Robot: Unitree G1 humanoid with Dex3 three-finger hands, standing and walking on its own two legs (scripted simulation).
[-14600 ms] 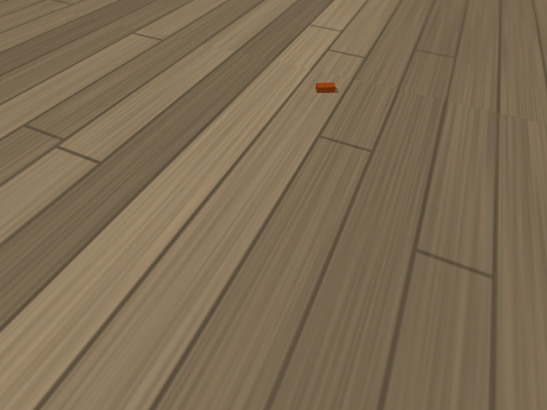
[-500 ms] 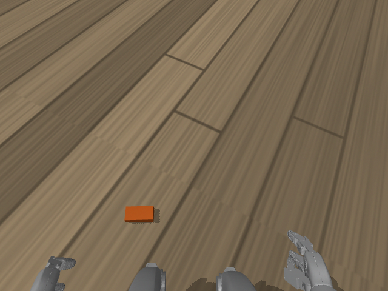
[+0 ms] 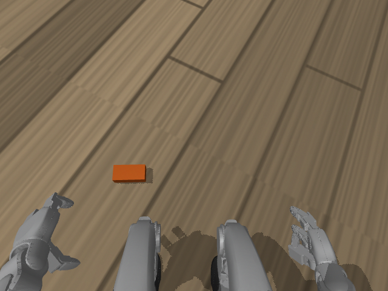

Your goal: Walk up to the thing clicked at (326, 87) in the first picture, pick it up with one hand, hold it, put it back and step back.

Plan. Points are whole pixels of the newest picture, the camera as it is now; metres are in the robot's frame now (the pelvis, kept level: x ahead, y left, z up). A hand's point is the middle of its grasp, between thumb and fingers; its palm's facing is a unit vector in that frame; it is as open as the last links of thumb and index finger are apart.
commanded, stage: rise first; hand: left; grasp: from above
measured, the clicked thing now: (129, 173) +0.49 +0.23 -0.54
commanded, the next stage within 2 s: none
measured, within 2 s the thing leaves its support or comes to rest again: neither
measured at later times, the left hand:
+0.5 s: hand (92, 193) +0.36 +0.29 -0.30, palm faces -0.48 -0.13 -0.87, open 14.0 cm
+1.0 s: hand (103, 180) +0.42 +0.28 -0.38, palm faces -0.46 +0.00 -0.89, open 14.1 cm
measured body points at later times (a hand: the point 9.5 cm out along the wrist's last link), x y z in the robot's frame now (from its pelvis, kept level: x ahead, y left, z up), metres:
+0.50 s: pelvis -0.06 +0.00 -0.17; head +0.16 +0.03 +0.23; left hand +0.38 +0.29 -0.25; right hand +0.02 -0.28 -0.29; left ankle +0.05 +0.12 -0.53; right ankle +0.03 -0.13 -0.53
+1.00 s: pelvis -0.05 +0.00 -0.22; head +0.19 +0.06 +0.16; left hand +0.44 +0.28 -0.33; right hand -0.01 -0.28 -0.33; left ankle +0.05 +0.12 -0.53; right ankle +0.03 -0.13 -0.53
